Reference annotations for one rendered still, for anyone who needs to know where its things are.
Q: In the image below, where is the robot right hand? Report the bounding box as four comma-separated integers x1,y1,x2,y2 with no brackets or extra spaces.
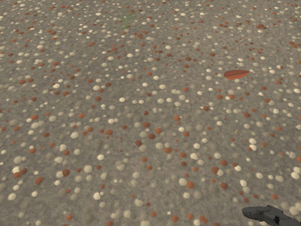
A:
242,204,301,226

